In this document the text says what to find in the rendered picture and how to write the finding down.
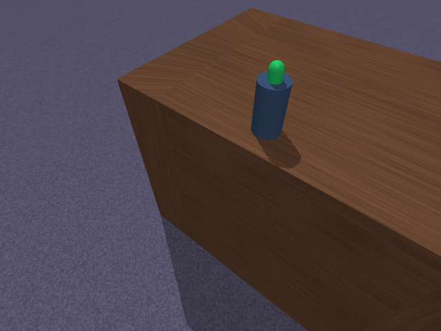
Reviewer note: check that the bottle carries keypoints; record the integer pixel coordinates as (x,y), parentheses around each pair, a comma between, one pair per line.
(272,93)

